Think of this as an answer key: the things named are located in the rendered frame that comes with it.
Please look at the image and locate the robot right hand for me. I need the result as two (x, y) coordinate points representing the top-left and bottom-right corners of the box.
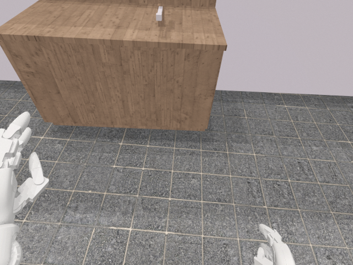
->
(254, 224), (295, 265)

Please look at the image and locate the counter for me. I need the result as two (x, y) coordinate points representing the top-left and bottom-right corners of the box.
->
(0, 0), (227, 131)

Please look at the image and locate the robot left forearm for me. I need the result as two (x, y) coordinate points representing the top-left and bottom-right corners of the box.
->
(0, 224), (23, 265)

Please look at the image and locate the robot left hand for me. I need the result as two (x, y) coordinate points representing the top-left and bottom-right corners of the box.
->
(0, 112), (49, 225)

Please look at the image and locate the tap lever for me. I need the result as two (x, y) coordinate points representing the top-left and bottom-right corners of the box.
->
(156, 6), (163, 21)

